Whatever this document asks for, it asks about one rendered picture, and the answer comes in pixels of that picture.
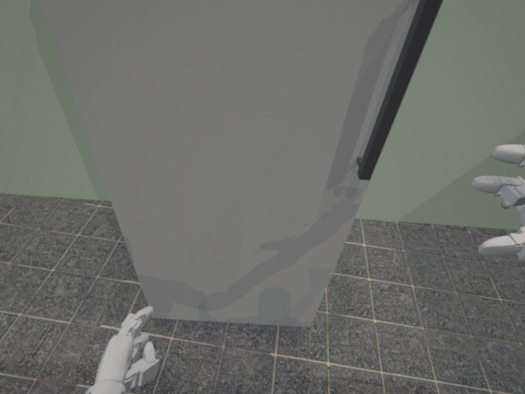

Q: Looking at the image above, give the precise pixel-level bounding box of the left robot hand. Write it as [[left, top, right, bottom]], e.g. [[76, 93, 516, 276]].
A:
[[94, 306, 159, 393]]

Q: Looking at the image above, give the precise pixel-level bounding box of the fridge door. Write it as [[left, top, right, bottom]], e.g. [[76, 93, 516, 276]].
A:
[[39, 0, 445, 328]]

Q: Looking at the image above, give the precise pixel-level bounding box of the handle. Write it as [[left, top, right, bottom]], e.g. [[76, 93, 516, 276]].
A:
[[357, 0, 443, 181]]

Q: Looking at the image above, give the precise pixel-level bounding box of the right robot hand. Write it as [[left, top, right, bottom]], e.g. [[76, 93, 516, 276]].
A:
[[471, 144, 525, 261]]

